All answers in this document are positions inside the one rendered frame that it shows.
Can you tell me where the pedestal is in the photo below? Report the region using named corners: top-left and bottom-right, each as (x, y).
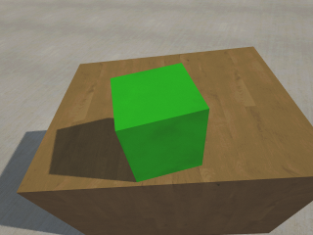
top-left (17, 46), bottom-right (313, 235)

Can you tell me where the carton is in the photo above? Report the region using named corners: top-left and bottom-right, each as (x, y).
top-left (111, 63), bottom-right (209, 182)

